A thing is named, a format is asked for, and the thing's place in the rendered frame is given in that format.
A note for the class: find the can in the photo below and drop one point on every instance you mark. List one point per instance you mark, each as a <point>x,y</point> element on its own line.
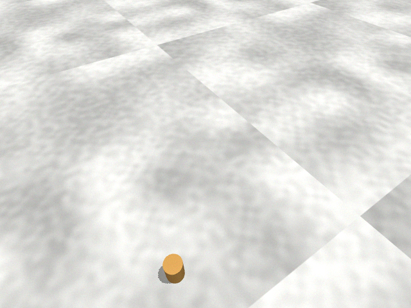
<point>173,268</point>

